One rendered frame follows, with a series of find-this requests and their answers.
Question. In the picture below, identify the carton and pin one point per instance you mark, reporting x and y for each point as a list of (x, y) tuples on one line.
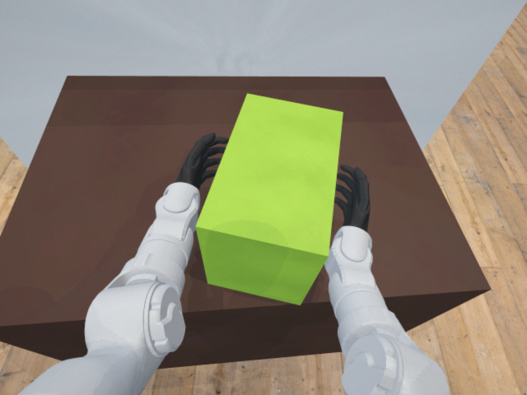
[(266, 223)]

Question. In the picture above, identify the pedestal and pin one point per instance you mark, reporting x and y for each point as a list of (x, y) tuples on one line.
[(112, 146)]

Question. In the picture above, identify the right robot hand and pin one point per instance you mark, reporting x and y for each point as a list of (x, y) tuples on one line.
[(357, 209)]

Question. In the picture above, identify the robot left upper arm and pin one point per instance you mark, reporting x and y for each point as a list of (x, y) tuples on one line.
[(129, 331)]

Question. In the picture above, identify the robot right upper arm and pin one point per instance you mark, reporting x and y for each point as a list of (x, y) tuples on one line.
[(378, 364)]

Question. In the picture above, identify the left robot hand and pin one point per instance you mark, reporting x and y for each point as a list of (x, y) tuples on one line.
[(193, 169)]

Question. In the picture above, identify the right robot forearm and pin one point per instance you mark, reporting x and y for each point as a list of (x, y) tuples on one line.
[(357, 302)]

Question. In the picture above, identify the left robot forearm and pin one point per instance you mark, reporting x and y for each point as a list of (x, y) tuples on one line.
[(164, 252)]

